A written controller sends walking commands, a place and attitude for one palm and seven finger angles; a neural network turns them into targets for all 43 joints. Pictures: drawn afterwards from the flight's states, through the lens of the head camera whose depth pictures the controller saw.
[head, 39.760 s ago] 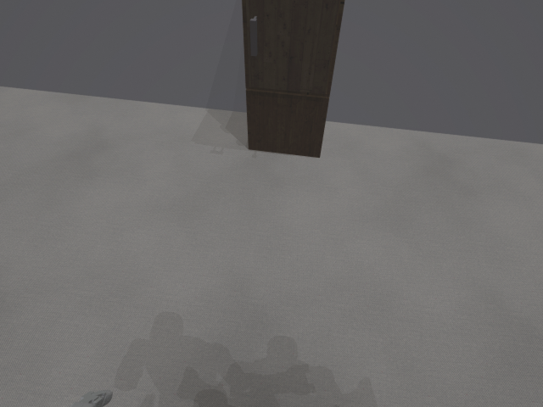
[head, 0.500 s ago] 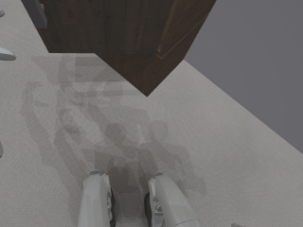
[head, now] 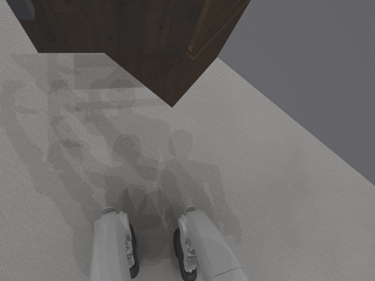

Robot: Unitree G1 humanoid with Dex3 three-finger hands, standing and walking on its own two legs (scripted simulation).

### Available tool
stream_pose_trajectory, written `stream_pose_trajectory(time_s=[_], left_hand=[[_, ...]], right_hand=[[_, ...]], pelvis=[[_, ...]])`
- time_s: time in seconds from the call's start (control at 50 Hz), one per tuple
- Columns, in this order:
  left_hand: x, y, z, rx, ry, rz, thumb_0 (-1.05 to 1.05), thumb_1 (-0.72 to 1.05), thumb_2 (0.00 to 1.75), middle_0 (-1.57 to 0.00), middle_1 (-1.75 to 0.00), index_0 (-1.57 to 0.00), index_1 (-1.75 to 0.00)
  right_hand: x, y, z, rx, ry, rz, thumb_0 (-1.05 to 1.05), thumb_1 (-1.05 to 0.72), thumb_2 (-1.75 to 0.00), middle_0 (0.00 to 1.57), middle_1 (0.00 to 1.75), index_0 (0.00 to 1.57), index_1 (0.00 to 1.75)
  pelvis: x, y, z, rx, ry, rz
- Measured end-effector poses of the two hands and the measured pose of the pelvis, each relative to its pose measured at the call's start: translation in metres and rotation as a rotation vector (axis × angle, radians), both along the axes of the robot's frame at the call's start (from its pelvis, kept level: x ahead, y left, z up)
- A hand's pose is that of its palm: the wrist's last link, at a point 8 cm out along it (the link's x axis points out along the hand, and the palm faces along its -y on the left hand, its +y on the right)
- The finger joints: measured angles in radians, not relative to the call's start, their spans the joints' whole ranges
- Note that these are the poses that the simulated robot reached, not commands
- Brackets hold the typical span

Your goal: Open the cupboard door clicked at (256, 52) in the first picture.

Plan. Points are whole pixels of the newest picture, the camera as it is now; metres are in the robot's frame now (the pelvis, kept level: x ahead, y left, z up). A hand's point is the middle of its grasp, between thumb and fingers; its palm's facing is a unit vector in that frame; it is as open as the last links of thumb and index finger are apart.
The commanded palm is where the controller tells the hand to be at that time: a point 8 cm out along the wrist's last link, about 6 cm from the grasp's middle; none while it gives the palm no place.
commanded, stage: move the hooked fingers beside the handle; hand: left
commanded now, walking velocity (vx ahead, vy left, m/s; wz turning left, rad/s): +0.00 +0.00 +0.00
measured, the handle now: out of the picture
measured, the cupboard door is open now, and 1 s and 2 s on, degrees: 47 47 47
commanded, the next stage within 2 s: slide the fingers in behind the handle in 1.42 s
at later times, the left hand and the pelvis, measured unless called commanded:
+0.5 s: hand out of the picture +0.55 +0.31 +0.08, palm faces +0.12 -0.99 -0.04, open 14.0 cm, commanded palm +0.57 +0.31 +0.07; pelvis +0.00 -0.01 +0.00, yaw +1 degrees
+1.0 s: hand out of the picture +0.56 +0.31 +0.08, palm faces +0.12 -0.99 -0.04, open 14.0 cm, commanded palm +0.57 +0.31 +0.07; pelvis -0.01 -0.01 -0.01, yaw +0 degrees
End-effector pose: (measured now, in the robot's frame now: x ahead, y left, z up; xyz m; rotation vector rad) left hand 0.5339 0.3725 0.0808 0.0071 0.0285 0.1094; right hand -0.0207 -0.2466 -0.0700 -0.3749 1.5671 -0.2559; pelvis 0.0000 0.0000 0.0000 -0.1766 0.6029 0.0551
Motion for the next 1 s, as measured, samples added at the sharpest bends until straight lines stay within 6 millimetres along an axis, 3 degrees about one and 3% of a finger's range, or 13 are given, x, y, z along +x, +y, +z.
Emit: stream_pose_trajectory(time_s=[0.14, 0.34, 0.52, 0.64, 0.78, 1.0], left_hand=[[-0.002, -0.001, 0.011, 0.007, 0.012, -0.011, -0.02, -0.50, 0.30, -0.30, -1.20, -0.30, -1.20], [-0.004, -0.014, 0.000, -0.010, 0.001, -0.015, -0.01, -0.50, 0.30, -0.30, -1.20, -0.30, -1.20], [-0.009, -0.007, 0.005, 0.035, -0.016, 0.005, -0.02, -0.50, 0.30, -0.30, -1.20, -0.30, -1.20], [-0.005, -0.017, 0.009, 0.016, 0.000, -0.023, -0.02, -0.50, 0.30, -0.30, -1.20, -0.30, -1.20], [0.005, -0.026, -0.001, 0.004, 0.020, -0.021, -0.01, -0.50, 0.30, -0.30, -1.20, -0.30, -1.20], [0.000, -0.008, -0.001, 0.035, 0.004, 0.008, -0.02, -0.50, 0.30, -0.30, -1.20, -0.30, -1.20]], right_hand=[[0.016, -0.008, 0.010, -0.022, -0.040, 0.030, 0.00, -0.90, -0.90, 0.21, 0.30, 0.21, 0.30], [0.031, -0.024, 0.010, -0.055, -0.098, 0.064, 0.00, -0.90, -0.90, 0.20, 0.30, 0.21, 0.30], [0.022, -0.022, -0.004, -0.023, -0.062, 0.050, 0.00, -0.90, -0.90, 0.20, 0.30, 0.21, 0.30], [0.017, -0.019, -0.008, -0.009, -0.056, 0.044, 0.00, -0.90, -0.90, 0.20, 0.30, 0.21, 0.30], [0.013, -0.023, -0.010, -0.032, -0.082, 0.035, 0.00, -0.90, -0.90, 0.20, 0.30, 0.21, 0.30], [0.001, -0.019, -0.015, -0.011, -0.018, 0.007, 0.00, -0.90, -0.90, 0.20, 0.30, 0.21, 0.30]], pelvis=[[0.003, -0.001, 0.007, -0.003, -0.014, 0.016], [0.001, -0.004, 0.004, 0.002, -0.024, 0.011], [-0.004, -0.009, -0.002, 0.005, -0.020, 0.010], [-0.005, -0.012, -0.003, 0.007, -0.017, 0.013], [-0.007, -0.013, -0.010, 0.004, -0.010, 0.002], [-0.006, -0.012, -0.013, 0.007, 0.001, -0.008]])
